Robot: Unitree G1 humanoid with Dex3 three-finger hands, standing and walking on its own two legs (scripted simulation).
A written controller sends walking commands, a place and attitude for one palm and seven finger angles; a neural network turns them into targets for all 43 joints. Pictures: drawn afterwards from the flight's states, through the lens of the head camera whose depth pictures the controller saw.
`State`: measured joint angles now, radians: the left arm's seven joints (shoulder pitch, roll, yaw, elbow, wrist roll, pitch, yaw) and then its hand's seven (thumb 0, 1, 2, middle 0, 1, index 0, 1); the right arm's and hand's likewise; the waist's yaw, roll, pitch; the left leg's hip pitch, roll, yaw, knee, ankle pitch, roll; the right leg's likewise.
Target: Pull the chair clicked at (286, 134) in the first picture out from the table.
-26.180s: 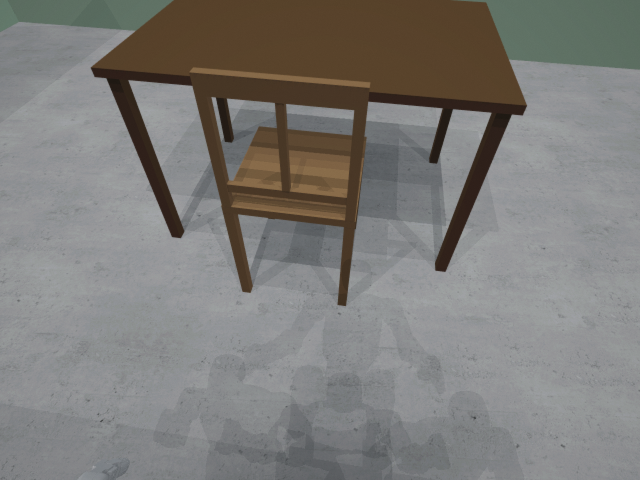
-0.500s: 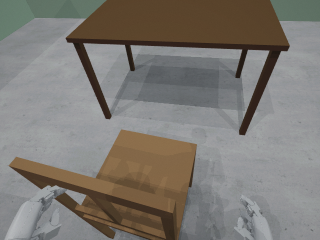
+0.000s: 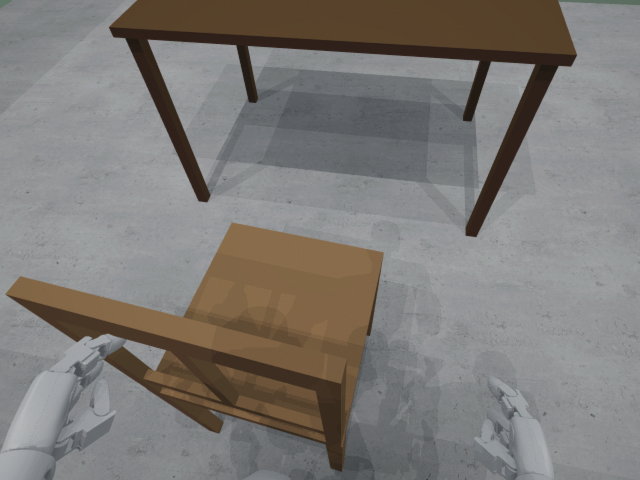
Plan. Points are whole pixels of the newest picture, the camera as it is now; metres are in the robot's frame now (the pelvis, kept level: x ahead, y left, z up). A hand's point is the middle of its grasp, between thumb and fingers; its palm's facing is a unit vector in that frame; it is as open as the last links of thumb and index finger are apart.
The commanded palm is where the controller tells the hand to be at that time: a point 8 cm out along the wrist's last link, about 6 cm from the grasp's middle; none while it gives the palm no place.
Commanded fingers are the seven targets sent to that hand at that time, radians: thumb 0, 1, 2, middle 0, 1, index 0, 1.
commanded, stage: step back with the hand held close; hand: left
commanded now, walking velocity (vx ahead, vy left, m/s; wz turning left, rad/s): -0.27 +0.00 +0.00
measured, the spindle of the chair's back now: (210, 376) +0.24 +0.21 -0.10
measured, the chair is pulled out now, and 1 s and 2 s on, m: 0.64 0.64 0.64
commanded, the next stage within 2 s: stop stepping back and stand still in 0.66 s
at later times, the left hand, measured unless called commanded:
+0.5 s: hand out of the picture +0.11 +0.32 +0.19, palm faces +0.54 -0.72 -0.43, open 7.3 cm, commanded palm +0.05 +0.34 +0.18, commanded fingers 0.00 0.90 0.90 -0.20 -0.30 -0.20 -0.30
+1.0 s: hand out of the picture +0.02 +0.35 +0.16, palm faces +0.49 -0.76 -0.42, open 7.4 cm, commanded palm -0.05 +0.37 +0.18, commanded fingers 0.00 0.90 0.90 -0.20 -0.30 -0.20 -0.30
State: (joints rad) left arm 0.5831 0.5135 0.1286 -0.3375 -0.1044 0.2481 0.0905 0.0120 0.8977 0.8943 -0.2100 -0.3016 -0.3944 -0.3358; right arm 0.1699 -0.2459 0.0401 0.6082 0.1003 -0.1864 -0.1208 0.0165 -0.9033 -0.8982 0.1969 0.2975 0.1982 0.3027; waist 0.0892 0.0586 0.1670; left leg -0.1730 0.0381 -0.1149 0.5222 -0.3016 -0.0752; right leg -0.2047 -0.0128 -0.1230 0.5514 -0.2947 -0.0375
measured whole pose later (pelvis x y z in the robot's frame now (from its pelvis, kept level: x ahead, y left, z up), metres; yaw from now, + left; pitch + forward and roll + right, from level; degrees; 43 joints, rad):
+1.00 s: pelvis -0.18 +0.07 +0.00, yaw +2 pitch -1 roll -2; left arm 0.49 0.38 0.43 -0.45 -0.05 -0.17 0.14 0.01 0.89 0.90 -0.21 -0.30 -0.22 -0.30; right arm 0.20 -0.21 0.00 0.68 0.02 -0.14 -0.10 0.02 -0.90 -0.90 0.20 0.30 0.20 0.30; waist 0.01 0.02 0.02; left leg -0.34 0.01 0.00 0.61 -0.24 0.02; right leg -0.25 -0.02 0.00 0.57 -0.29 0.04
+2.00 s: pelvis -0.15 +0.05 +0.01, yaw +1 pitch +0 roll -1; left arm 0.58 0.41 0.40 -0.49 -0.06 -0.17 0.13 0.01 0.89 0.89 -0.21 -0.30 -0.22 -0.30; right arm 0.18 -0.19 0.00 0.64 0.02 -0.12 -0.08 0.02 -0.90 -0.90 0.20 0.30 0.20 0.30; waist 0.00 0.01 0.03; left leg -0.24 0.04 0.01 0.44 -0.20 -0.01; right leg -0.14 0.00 0.00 0.36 -0.22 0.02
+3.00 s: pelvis -0.16 +0.05 +0.01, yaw +3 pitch -1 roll +0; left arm 0.35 0.09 -0.02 1.08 0.01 0.00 0.03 0.01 0.91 0.90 -0.20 -0.30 -0.20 -0.30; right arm 0.33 -0.11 0.00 1.11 -0.02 0.00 -0.02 0.02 -0.92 -0.90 0.20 0.30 0.20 0.30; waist 0.00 0.02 0.02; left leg -0.27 0.00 -0.01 0.49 -0.20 0.00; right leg -0.19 -0.03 -0.02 0.48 -0.27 0.02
